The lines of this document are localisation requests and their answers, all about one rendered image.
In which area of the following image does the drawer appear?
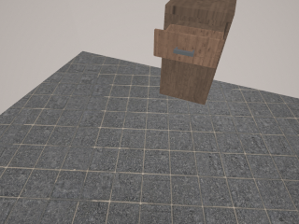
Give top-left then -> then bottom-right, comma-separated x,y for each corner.
153,24 -> 224,68

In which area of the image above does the handle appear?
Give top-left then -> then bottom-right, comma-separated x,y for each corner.
173,47 -> 194,57

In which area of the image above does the cabinet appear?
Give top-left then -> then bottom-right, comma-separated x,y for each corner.
159,0 -> 237,105

